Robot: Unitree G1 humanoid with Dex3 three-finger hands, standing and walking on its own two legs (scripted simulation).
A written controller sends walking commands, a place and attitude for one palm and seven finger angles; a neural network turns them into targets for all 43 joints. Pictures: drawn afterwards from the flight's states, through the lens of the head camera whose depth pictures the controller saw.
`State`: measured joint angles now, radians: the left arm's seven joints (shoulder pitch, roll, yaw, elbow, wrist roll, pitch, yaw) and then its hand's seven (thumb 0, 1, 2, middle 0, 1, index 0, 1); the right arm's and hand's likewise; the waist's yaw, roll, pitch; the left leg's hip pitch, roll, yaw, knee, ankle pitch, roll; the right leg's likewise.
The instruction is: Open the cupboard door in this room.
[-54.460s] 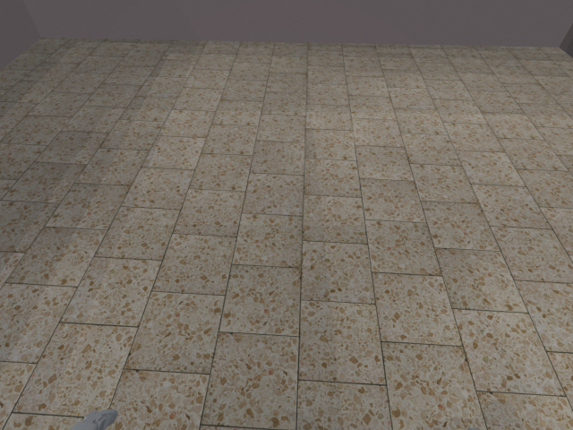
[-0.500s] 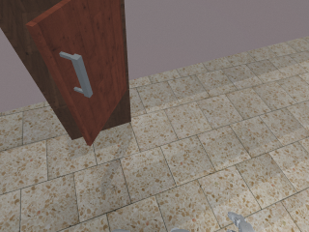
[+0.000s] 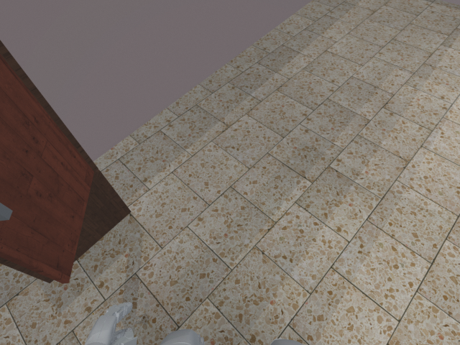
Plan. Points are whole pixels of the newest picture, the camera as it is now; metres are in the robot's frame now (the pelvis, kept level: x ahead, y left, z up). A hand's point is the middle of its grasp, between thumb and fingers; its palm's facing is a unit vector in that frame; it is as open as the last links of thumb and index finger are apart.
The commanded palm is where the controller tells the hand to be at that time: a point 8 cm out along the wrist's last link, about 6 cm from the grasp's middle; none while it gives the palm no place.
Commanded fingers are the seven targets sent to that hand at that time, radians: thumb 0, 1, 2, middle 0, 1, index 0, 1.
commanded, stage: walk to a spot facing it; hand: left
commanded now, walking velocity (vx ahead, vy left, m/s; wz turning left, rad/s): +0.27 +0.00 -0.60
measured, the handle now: out of the picture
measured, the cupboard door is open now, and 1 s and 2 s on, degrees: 46 46 46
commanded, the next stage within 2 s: turn to face it in 1.72 s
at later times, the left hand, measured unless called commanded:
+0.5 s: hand out of the picture +0.13 +0.23 -0.17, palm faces -0.17 -0.97 -0.18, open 7.4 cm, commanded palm none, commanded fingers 0.00 0.90 0.90 -0.20 -0.30 -0.20 -0.30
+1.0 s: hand (247, 182) +0.50 -0.02 -0.16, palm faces -0.56 -0.80 -0.20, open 7.3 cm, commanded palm none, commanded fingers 0.00 0.90 0.90 -0.20 -0.30 -0.20 -0.30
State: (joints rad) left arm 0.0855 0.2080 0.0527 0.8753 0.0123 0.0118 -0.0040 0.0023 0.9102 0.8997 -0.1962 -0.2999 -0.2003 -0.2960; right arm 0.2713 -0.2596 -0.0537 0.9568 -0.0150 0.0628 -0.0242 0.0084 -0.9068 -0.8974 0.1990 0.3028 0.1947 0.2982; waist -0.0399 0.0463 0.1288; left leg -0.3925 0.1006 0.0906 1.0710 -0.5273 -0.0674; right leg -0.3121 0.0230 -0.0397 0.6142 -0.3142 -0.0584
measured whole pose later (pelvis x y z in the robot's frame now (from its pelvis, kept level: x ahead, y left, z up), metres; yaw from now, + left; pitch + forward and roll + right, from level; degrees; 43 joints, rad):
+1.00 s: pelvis +0.29 -0.10 -0.01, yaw -33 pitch +0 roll +1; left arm 0.09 0.20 0.05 0.92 0.00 -0.04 -0.02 0.00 0.91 0.90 -0.19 -0.30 -0.20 -0.30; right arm 0.44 -0.16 -0.02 1.08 -0.01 0.00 -0.01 0.01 -0.91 -0.90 0.20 0.30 0.20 0.30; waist -0.06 -0.01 0.11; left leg -0.31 0.10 0.08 1.30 -0.40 -0.04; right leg -0.36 0.07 -0.13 0.64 -0.30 -0.13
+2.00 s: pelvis +0.69 -0.42 -0.01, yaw -47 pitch +1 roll +1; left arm 0.11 0.17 0.04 1.00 0.02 -0.07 0.00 0.00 0.92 0.90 -0.19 -0.30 -0.20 -0.30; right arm 0.51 -0.09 0.00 1.16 0.00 -0.04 -0.03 0.01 -0.91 -0.90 0.20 0.30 0.20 0.30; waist -0.05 0.00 0.07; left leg -0.11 0.02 0.16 0.85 -0.48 0.00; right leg -0.42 0.01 -0.14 0.61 -0.23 -0.11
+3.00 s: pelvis +0.76 -0.53 +0.01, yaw -12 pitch +1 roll +2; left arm 0.16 0.18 0.03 0.89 0.01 0.01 0.02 0.00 0.91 0.90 -0.20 -0.30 -0.20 -0.30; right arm 0.19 -0.27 -0.10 0.95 -0.02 0.08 0.02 0.01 -0.91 -0.90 0.20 0.30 0.20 0.30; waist -0.03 0.06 0.08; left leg -0.54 -0.05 -0.05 1.06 -0.44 -0.05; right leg -0.27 -0.05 -0.08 0.56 -0.31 -0.02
